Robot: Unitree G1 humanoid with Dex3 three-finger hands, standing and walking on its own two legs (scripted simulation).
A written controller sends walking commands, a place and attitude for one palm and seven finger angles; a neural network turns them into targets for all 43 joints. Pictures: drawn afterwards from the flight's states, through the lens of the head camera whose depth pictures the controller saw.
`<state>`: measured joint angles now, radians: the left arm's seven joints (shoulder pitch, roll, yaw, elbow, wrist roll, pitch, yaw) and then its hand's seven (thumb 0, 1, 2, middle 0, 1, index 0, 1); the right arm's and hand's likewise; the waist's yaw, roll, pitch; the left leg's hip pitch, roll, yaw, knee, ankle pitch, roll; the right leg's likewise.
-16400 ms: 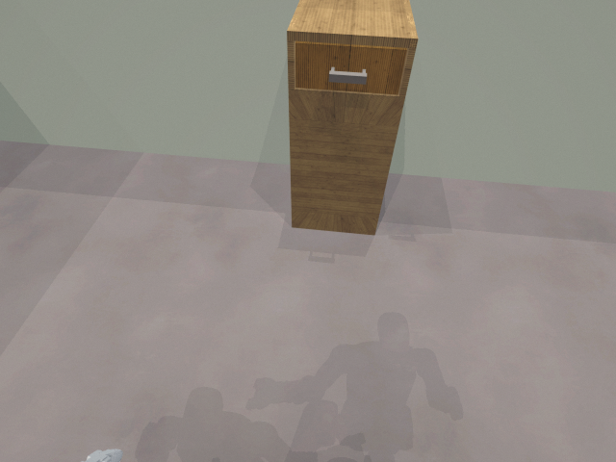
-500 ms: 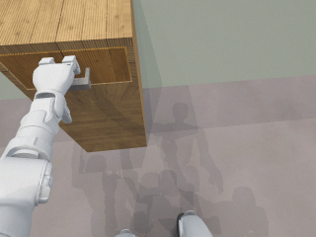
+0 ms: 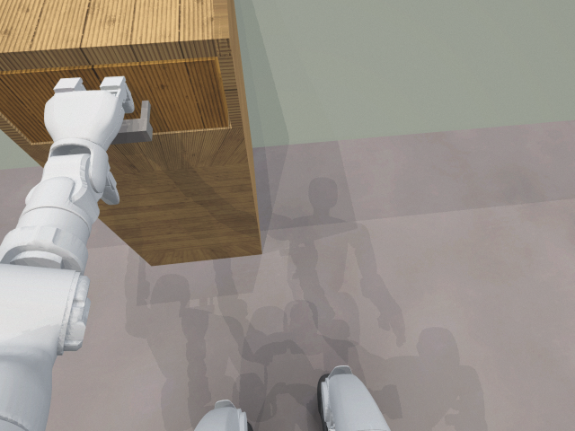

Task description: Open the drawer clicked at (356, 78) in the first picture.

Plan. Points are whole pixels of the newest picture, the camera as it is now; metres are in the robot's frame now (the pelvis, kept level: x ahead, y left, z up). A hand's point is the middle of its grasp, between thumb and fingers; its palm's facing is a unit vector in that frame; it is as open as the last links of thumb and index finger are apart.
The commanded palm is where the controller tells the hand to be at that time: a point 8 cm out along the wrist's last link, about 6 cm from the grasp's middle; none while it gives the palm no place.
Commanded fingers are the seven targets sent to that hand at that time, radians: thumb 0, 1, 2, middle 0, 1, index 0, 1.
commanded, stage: lower the fingers behind the handle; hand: left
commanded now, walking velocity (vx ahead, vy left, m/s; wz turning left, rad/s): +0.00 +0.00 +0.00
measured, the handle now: (112, 121) +0.57 +0.22 +0.03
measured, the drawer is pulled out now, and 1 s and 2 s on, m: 0.00 0.00 0.00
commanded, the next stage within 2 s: lift the fingers back up to retry in 0.38 s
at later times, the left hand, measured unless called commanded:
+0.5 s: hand (104, 144) +0.52 +0.22 +0.04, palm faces -0.05 +0.04 -1.00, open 13.8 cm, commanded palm +0.50 +0.24 +0.07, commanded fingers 0.00 -0.50 0.30 -0.30 -1.20 -0.30 -1.20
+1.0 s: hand (87, 126) +0.52 +0.23 +0.07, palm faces -0.04 +0.00 -1.00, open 13.7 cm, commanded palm +0.50 +0.23 +0.14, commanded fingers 0.00 -0.50 0.30 -0.30 -1.20 -0.30 -1.20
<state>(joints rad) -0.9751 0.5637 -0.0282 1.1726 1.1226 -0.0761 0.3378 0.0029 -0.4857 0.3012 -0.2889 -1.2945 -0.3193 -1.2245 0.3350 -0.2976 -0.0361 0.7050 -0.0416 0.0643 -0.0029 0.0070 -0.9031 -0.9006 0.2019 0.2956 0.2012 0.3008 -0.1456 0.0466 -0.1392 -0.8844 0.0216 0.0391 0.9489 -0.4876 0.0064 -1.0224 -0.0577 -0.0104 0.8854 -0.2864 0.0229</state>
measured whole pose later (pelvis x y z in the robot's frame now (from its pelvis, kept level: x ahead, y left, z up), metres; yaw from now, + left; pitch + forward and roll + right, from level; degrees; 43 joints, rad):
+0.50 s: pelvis -0.01 +0.00 -0.01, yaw +0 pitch +25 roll +1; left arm -1.01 0.62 -0.01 1.16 1.11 -0.10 0.29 0.00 -0.49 0.30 -0.26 -1.29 -0.32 -1.21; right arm 0.35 -0.30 -0.02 0.69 -0.03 0.05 -0.02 0.01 -0.90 -0.90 0.20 0.30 0.20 0.30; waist -0.16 0.05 -0.13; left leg -0.95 0.02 0.04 1.00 -0.49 0.00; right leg -1.09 -0.05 -0.01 0.93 -0.28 0.02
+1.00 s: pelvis +0.02 +0.01 +0.03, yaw +0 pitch +21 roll -1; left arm -0.89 0.55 0.00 1.07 1.09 -0.11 0.28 0.00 -0.49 0.30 -0.32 -1.21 -0.34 -1.22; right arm 0.36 -0.29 -0.05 0.72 -0.03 0.08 -0.01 0.01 -0.90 -0.90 0.20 0.30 0.20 0.30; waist -0.12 0.06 -0.12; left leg -0.71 0.02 0.03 0.79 -0.44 0.01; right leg -0.84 -0.05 -0.02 0.72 -0.25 0.03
